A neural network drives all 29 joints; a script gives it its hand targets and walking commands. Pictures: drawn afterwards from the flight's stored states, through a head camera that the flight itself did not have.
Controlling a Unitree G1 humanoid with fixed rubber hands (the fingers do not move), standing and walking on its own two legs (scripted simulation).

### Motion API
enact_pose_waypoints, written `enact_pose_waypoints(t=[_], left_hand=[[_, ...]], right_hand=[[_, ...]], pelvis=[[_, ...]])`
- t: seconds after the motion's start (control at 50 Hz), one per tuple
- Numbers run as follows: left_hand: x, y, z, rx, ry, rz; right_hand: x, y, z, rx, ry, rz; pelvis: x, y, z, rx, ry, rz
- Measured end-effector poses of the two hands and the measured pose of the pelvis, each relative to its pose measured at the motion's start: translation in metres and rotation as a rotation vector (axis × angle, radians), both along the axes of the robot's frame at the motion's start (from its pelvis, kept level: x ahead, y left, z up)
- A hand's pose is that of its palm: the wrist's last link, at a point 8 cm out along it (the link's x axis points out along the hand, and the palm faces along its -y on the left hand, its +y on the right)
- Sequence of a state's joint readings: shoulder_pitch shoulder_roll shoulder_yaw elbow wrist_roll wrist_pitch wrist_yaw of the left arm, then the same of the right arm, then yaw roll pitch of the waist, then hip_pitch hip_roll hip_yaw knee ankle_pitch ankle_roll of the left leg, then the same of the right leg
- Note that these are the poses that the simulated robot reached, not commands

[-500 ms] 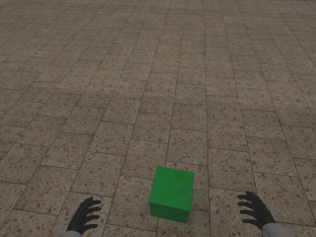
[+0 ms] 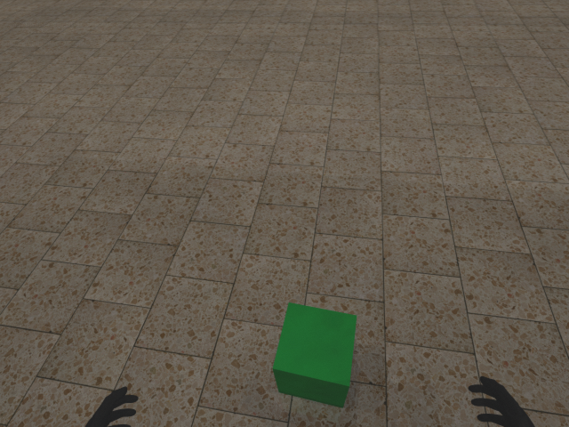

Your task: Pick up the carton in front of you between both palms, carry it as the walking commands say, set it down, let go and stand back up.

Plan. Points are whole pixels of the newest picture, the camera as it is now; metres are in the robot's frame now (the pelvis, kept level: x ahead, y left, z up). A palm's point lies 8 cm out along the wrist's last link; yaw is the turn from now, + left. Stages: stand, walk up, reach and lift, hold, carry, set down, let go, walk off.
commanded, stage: stand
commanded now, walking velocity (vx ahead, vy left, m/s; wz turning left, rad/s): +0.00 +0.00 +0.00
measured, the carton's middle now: (316, 355) +0.43 -0.03 -0.65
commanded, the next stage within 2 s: none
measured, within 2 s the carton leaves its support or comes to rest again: neither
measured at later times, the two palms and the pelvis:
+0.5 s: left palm out of the picture +0.11 +0.29 -0.08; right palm out of the picture +0.12 -0.30 -0.09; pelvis +0.00 -0.01 +0.01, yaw +0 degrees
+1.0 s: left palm out of the picture +0.07 +0.30 -0.09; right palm out of the picture +0.08 -0.31 -0.10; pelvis -0.02 +0.00 +0.01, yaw +0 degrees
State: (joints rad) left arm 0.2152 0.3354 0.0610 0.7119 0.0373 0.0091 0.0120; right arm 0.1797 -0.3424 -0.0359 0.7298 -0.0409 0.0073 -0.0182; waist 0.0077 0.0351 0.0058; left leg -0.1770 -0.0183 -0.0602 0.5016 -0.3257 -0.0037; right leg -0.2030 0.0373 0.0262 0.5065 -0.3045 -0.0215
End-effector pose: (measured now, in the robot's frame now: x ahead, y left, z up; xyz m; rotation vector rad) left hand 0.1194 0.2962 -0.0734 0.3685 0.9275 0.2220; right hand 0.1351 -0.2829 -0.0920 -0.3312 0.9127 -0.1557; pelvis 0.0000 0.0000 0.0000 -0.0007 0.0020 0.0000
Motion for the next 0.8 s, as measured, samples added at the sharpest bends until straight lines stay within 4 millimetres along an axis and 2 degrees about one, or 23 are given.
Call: enact_pose_waypoints(t=[0.14, 0.28, 0.8], left_hand=[[0.006, -0.008, -0.005, -0.017, 0.008, 0.006], [0.004, -0.009, -0.008, -0.023, 0.022, 0.015], [-0.033, 0.004, -0.011, -0.015, 0.112, 0.038]], right_hand=[[0.005, -0.004, 0.0, -0.007, 0.012, 0.0], [0.001, -0.009, 0.0, -0.018, 0.03, -0.006], [-0.045, -0.02, -0.004, -0.036, 0.13, -0.031]], pelvis=[[0.005, -0.003, 0.001, 0.0, -0.005, 0.004], [0.005, -0.005, 0.002, -0.001, -0.012, 0.005], [-0.014, -0.004, 0.009, 0.002, -0.04, 0.004]])
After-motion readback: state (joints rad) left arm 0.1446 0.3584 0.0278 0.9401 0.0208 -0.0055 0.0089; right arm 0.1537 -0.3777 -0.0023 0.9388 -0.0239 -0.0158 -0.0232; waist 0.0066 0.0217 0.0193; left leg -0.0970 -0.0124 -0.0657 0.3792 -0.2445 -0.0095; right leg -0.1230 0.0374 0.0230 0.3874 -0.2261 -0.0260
